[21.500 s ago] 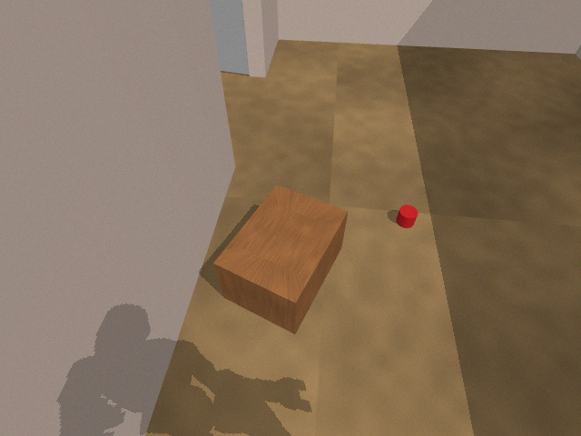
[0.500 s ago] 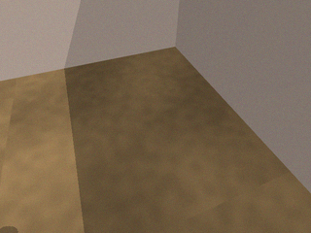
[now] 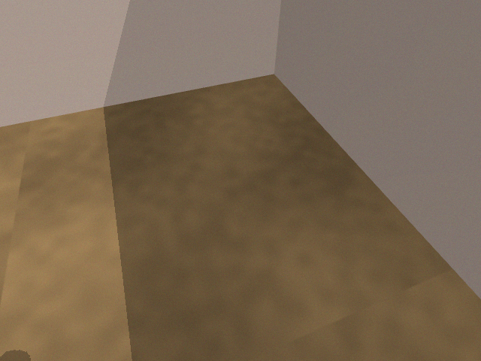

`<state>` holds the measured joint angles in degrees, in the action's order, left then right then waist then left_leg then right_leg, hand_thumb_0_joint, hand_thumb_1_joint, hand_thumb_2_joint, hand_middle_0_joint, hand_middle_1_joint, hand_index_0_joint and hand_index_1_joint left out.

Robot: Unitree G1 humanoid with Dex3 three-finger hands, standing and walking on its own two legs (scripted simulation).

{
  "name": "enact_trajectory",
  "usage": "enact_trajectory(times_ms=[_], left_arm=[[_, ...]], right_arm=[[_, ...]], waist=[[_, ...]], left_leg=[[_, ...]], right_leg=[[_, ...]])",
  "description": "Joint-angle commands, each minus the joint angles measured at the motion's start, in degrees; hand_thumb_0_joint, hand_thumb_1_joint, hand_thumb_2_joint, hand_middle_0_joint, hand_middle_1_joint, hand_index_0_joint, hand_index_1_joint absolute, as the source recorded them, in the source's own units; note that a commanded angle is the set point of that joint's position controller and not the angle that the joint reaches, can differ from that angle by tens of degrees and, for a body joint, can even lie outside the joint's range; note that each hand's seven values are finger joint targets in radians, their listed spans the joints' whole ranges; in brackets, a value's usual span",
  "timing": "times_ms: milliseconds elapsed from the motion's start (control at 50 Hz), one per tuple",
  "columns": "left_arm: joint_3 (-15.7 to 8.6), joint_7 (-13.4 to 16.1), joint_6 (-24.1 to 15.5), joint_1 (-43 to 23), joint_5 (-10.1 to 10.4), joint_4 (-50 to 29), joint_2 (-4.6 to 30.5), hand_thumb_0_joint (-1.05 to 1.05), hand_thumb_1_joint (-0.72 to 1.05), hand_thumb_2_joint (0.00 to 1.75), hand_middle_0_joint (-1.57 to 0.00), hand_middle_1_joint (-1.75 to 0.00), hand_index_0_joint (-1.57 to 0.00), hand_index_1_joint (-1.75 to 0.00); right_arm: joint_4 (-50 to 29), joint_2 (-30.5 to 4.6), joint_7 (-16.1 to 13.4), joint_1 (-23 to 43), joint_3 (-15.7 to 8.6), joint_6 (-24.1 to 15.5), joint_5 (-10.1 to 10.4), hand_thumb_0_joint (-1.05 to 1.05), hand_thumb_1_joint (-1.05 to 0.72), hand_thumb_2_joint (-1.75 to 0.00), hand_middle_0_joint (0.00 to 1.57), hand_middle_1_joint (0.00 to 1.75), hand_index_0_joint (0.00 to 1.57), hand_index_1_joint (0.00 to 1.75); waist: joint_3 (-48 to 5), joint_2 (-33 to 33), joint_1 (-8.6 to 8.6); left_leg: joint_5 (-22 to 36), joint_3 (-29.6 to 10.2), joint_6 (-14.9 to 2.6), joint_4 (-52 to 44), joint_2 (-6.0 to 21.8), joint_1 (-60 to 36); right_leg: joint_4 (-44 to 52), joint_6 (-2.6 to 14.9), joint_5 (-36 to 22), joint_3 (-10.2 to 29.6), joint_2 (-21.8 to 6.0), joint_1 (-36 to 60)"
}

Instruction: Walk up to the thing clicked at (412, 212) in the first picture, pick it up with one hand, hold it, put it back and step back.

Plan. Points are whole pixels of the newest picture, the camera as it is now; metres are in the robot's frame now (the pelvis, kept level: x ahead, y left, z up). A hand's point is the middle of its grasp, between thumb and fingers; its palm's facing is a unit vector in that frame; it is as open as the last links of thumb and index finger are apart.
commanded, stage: stand
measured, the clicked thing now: out of the picture +0.04 +0.46 -0.75
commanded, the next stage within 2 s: walk up in 0.74 s
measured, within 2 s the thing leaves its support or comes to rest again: neither
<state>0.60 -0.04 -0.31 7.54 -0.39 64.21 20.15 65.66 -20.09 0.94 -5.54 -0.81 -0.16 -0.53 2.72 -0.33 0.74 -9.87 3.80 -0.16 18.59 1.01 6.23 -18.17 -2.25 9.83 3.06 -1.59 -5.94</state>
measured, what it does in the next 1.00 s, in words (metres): lifts its right foot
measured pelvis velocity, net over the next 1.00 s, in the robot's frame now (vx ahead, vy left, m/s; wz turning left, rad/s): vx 0.05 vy -0.04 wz -0.04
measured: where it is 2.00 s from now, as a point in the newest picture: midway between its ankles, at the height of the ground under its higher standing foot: (251, 287)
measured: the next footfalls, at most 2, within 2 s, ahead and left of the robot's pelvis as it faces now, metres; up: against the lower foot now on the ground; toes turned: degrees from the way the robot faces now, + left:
right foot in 1.02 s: +0.16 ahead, -0.18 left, +0.00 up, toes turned -7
left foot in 1.48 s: +0.44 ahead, +0.10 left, +0.00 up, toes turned +8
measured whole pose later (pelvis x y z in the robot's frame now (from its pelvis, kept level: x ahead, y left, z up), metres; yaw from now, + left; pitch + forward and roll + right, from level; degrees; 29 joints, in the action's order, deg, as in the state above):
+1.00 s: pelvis +0.05 -0.04 -0.01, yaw -3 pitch -2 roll +1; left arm -4.4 -5.1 -1.5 11.1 -1.7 59.5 26.0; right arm 59.8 -24.4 4.4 -13.3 -6.4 -1.7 -2.3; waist 1.4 0.6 1.8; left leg -17.7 5.1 -0.7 22.9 4.3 3.4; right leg -33.7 0.2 21.5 -1.9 -3.7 -18.8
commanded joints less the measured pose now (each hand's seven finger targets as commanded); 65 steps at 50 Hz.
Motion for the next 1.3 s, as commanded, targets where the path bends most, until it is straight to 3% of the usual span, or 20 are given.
enact_trajectory(times_ms=[0,220,700,720,740,760,780,820,860,900,940,980,1000,1020,1040,1060,1080,1120,1160,1280], left_arm=[[-2.57,0.70,-1.42,-3.23,-0.19,-3.78,12.61,0.00,0.90,0.90,-0.20,-0.30,-0.20,-0.30],[-2.51,0.52,-1.17,-2.20,-0.28,-3.52,12.25,0.00,0.90,0.90,-0.20,-0.30,-0.20,-0.30],[-2.46,0.65,-1.47,-2.02,-0.22,-3.92,12.44,0.00,0.90,0.90,-0.20,-0.30,-0.20,-0.30],[-6.49,-1.21,-2.21,0.49,-1.45,-6.70,18.27,0.00,0.90,0.90,-0.20,-0.30,-0.20,-0.30],[-6.75,-1.93,-2.20,-0.55,-2.09,-6.78,18.11,0.00,0.90,0.90,-0.20,-0.30,-0.20,-0.30],[-6.57,-2.58,-2.07,-4.72,-2.08,-8.35,16.57,0.00,0.90,0.90,-0.20,-0.30,-0.20,-0.30],[-6.43,-3.11,-2.01,-6.77,-2.12,-9.82,15.09,0.00,0.90,0.90,-0.20,-0.30,-0.20,-0.30],[-6.39,-3.42,-2.64,-8.94,-1.90,-11.60,14.71,0.00,0.90,0.90,-0.20,-0.30,-0.20,-0.30],[-6.25,-4.24,-3.63,-7.70,-1.53,-11.35,15.23,0.00,0.90,0.90,-0.20,-0.30,-0.20,-0.30],[-6.99,-5.13,-3.25,-3.46,-1.47,-10.67,15.47,0.00,0.90,0.90,-0.20,-0.30,-0.20,-0.30],[-7.63,-5.21,-3.07,2.10,-1.19,-9.27,15.30,0.00,0.90,0.90,-0.20,-0.30,-0.20,-0.30],[-8.68,-4.40,-3.15,13.23,-1.12,-5.38,15.87,0.00,0.90,0.90,-0.20,-0.30,-0.20,-0.30],[-9.87,-3.61,-3.44,21.23,-1.21,-2.44,18.59,0.00,0.90,0.90,-0.20,-0.30,-0.20,-0.30],[-11.29,-2.75,-3.62,26.38,-2.02,-2.59,22.75,0.00,0.90,0.90,-0.20,-0.30,-0.20,-0.30],[-11.24,-2.08,-4.07,18.86,-2.57,-6.44,24.96,0.00,0.90,0.90,-0.20,-0.30,-0.20,-0.30],[-10.49,-1.87,-4.13,8.63,-1.70,-10.12,25.89,0.00,0.90,0.90,-0.20,-0.30,-0.20,-0.30],[-9.86,-1.98,-4.71,5.43,-1.53,-11.90,25.29,0.00,0.90,0.90,-0.20,-0.30,-0.20,-0.30],[-8.74,-1.87,-5.72,1.46,-0.98,-12.25,20.65,0.00,0.90,0.90,-0.20,-0.30,-0.20,-0.30],[-8.38,-1.98,-6.07,1.08,-0.23,-12.68,19.04,0.00,0.90,0.90,-0.20,-0.30,-0.20,-0.30],[-9.09,-1.60,-6.88,4.98,-0.51,-13.13,20.62,0.00,0.90,0.90,-0.20,-0.30,-0.20,-0.30]], right_arm=[[-3.53,-12.15,-1.00,2.61,-2.25,-1.44,-0.08,0.00,-0.90,-0.90,0.20,0.30,0.20,0.30],[-3.45,-12.24,-0.98,2.48,-2.17,-1.45,0.05,0.00,-0.90,-0.90,0.20,0.30,0.20,0.30],[-3.84,-12.38,-1.03,1.98,-2.20,-1.50,0.12,0.00,-0.90,-0.90,0.20,0.30,0.20,0.30],[-7.24,-18.40,0.57,-2.10,-6.28,-2.66,-0.99,0.00,-0.90,-0.90,0.20,0.30,0.20,0.30],[-6.45,-19.38,1.27,-3.01,-7.16,-2.76,-1.45,0.00,-0.90,-0.90,0.20,0.30,0.20,0.30],[-6.51,-19.87,1.57,-3.71,-7.67,-2.66,-1.62,0.00,-0.90,-0.90,0.20,0.30,0.20,0.30],[-6.99,-20.82,1.69,-4.53,-8.33,-2.74,-1.42,0.00,-0.90,-0.90,0.20,0.30,0.20,0.30],[-8.34,-21.33,1.63,-5.22,-9.29,-3.75,-1.77,0.00,-0.90,-0.90,0.20,0.30,0.20,0.30],[-9.50,-19.28,1.80,-5.48,-8.98,-4.04,-1.60,0.00,-0.90,-0.90,0.20,0.30,0.20,0.30],[-11.11,-19.85,2.35,-2.37,-9.22,-3.81,-1.75,0.00,-0.90,-0.90,0.20,0.30,0.20,0.30],[-12.66,-19.94,2.73,2.37,-9.24,-3.33,-1.53,0.00,-0.90,-0.90,0.20,0.30,0.20,0.30],[-14.27,-17.51,2.72,7.24,-8.58,-2.65,-2.03,0.00,-0.90,-0.90,0.20,0.30,0.20,0.30],[-14.80,-14.00,2.40,7.14,-7.49,-2.43,-2.58,0.00,-0.90,-0.90,0.20,0.30,0.20,0.30],[-15.93,-9.85,2.43,6.26,-5.75,-2.40,-2.42,0.00,-0.90,-0.90,0.20,0.30,0.20,0.30],[-16.46,-10.29,2.35,4.05,-5.52,-1.90,-0.99,0.00,-0.90,-0.90,0.20,0.30,0.20,0.30],[-15.60,-14.74,2.24,2.02,-6.61,-1.64,-0.67,0.00,-0.90,-0.90,0.20,0.30,0.20,0.30],[-14.12,-17.13,2.57,-0.13,-6.95,-2.06,-0.40,0.00,-0.90,-0.90,0.20,0.30,0.20,0.30],[-11.19,-17.73,3.14,-4.02,-6.96,-2.58,0.21,0.00,-0.90,-0.90,0.20,0.30,0.20,0.30],[-9.96,-16.53,3.74,-8.46,-6.48,-2.51,0.27,0.00,-0.90,-0.90,0.20,0.30,0.20,0.30],[-14.43,-15.91,5.32,-1.67,-6.59,-2.18,-0.36,0.00,-0.90,-0.90,0.20,0.30,0.20,0.30]], waist=[[-4.11,0.29,-0.06],[-1.73,-0.08,-0.52],[-4.31,-0.06,-0.37],[-10.93,-0.18,-0.18],[-6.21,1.71,0.27],[-0.60,5.27,1.88],[2.47,10.14,2.94],[6.84,8.02,3.72],[1.78,5.88,3.23],[-0.52,9.60,0.97],[-1.09,11.95,-2.56],[-3.24,7.28,-9.07],[-5.89,-2.86,-12.43],[-4.34,-19.33,-15.12],[-0.54,-15.45,-11.07],[4.38,-8.98,-6.69],[6.51,-6.98,-4.27],[7.40,-5.91,-0.77],[5.24,-5.97,0.18],[7.18,-4.69,-2.14]], left_leg=[[5.54,-6.12,-0.92,-3.31,7.08,-2.88],[1.41,-6.85,-0.93,-4.62,6.94,-1.31],[7.73,-6.50,-1.11,-2.71,7.19,-3.70],[-25.94,-7.89,-5.28,1.89,6.62,-4.14],[-37.40,-10.57,-6.38,0.14,8.28,-1.01],[-41.58,-13.58,-7.31,-3.97,10.25,-0.91],[-41.82,-19.53,-10.13,-9.85,16.29,-1.44],[-30.23,-27.05,-14.75,-14.00,24.87,-5.53],[-24.29,-21.34,-13.51,-11.63,19.99,-10.15],[-27.45,-15.39,-11.46,-10.71,16.45,-5.16],[-28.43,-9.97,-9.25,-8.08,14.01,5.78],[-30.95,-2.83,-6.61,3.57,8.86,18.28],[-34.25,0.72,-4.53,16.89,4.56,30.49],[-33.01,2.62,-2.96,38.36,-3.58,40.66],[-25.14,-9.12,-0.70,48.34,-5.43,41.36],[-18.59,-13.49,-0.52,47.84,-1.07,36.57],[-14.55,-13.13,-1.36,47.18,1.43,35.25],[-7.74,-13.32,-1.00,44.16,3.88,30.11],[-3.19,-11.71,-0.54,40.43,3.76,27.16],[1.97,-8.80,1.93,28.69,4.51,30.76]], right_leg=[[2.47,2.91,-7.22,3.63,-5.58,-1.78],[3.05,2.94,-3.54,3.33,-5.21,-3.06],[2.36,2.93,-8.70,3.16,-5.70,-1.82],[-3.34,5.10,21.02,2.32,-2.44,-2.39],[-6.96,5.60,29.83,2.39,-2.25,-10.17],[-11.21,4.81,29.17,0.22,-1.16,-19.51],[-19.70,3.67,21.25,-3.44,-0.03,-24.75],[-23.89,3.26,17.45,0.03,-3.71,-32.94],[-20.80,2.91,17.75,-0.67,-3.37,-29.90],[-18.69,2.33,15.71,-3.75,-2.91,-21.66],[-15.00,2.48,10.04,-6.65,-2.03,-8.30],[-11.50,2.91,2.12,-10.47,0.12,9.57],[-11.92,3.39,6.88,-8.46,0.53,21.90],[1.09,5.64,26.89,8.60,-9.03,22.73],[13.93,7.36,45.89,31.05,-21.23,11.43],[18.16,8.89,49.08,34.07,-24.34,1.06],[17.97,11.36,46.18,31.84,-22.81,-1.59],[15.62,9.48,32.66,17.36,-15.96,-4.66],[13.62,9.58,23.55,7.74,-13.21,-4.36],[14.98,11.50,22.12,2.19,-13.79,-2.32]])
